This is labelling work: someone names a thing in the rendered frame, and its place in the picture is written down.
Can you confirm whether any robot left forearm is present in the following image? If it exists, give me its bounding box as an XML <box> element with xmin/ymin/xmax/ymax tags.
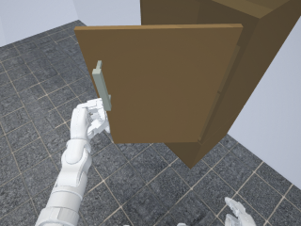
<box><xmin>35</xmin><ymin>138</ymin><xmax>92</xmax><ymax>226</ymax></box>

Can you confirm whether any handle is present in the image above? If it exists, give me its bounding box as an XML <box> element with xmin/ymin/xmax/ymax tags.
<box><xmin>92</xmin><ymin>60</ymin><xmax>112</xmax><ymax>111</ymax></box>

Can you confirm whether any left robot hand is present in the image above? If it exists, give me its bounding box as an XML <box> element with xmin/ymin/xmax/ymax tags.
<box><xmin>70</xmin><ymin>98</ymin><xmax>111</xmax><ymax>143</ymax></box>

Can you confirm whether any right robot hand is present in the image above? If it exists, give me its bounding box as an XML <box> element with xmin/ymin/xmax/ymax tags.
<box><xmin>225</xmin><ymin>197</ymin><xmax>257</xmax><ymax>226</ymax></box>

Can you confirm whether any cupboard door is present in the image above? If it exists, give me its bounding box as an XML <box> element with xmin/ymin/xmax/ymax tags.
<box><xmin>73</xmin><ymin>24</ymin><xmax>244</xmax><ymax>144</ymax></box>

